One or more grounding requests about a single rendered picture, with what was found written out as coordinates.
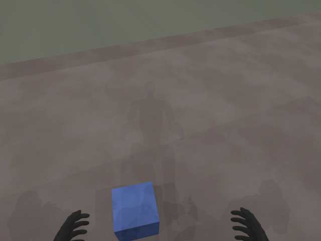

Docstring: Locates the robot right hand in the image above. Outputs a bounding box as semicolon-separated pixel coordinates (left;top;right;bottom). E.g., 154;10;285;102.
231;207;269;241

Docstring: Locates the carton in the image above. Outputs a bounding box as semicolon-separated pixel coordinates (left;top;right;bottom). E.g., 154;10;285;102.
112;181;159;241

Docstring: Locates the robot left hand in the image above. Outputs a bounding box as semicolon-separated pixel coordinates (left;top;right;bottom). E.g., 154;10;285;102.
53;210;90;241

